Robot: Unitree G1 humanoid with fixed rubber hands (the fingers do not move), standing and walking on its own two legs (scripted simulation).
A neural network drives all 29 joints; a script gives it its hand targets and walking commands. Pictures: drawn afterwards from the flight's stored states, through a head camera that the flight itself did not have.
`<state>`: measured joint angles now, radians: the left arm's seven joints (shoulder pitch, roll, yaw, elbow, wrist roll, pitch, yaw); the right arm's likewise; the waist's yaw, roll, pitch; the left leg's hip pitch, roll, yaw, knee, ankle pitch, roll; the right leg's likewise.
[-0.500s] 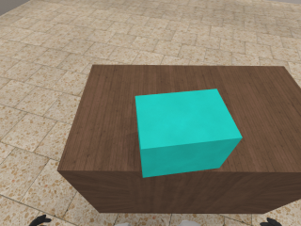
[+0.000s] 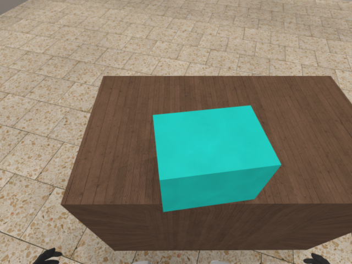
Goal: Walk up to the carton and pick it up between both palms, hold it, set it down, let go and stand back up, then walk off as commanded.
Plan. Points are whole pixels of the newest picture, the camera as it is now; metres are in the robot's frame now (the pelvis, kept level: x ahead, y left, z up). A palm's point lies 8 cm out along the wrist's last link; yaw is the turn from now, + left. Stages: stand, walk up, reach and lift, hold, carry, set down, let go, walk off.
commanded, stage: walk up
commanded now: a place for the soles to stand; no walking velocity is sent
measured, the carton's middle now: (206, 159) +0.37 -0.06 +0.00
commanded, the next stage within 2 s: reach and lift in 0.24 s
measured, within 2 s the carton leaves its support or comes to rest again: neither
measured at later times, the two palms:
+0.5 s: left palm (73, 248) +0.18 +0.25 -0.07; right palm (338, 260) +0.16 -0.34 -0.07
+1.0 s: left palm (65, 250) +0.17 +0.25 -0.04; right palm (333, 245) +0.18 -0.32 -0.03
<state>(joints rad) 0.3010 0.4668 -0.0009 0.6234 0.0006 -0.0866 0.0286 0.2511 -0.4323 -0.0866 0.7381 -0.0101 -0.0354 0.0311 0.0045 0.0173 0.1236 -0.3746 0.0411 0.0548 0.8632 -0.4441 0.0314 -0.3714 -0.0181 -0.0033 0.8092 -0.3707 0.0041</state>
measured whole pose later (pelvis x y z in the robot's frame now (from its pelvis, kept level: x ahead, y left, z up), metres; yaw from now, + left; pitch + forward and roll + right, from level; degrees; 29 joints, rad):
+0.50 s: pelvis +0.02 -0.01 +0.00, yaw +2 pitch +0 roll +1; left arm 0.09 0.27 0.00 0.59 0.00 0.27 0.03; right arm 0.16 -0.42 -0.18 0.86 -0.05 -0.17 0.07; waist 0.00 -0.01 0.01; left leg -0.39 0.01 0.03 0.81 -0.42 0.01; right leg -0.37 -0.06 -0.03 0.83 -0.46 0.01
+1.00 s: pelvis +0.01 +0.00 +0.01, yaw +2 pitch +1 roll +0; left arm 0.23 0.24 0.00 0.46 0.00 0.08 0.08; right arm 0.16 -0.42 -0.15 0.80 0.05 -0.22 0.15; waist 0.00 -0.01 -0.09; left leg -0.38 0.01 0.03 0.74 -0.38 0.01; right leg -0.37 -0.06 -0.03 0.75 -0.41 0.01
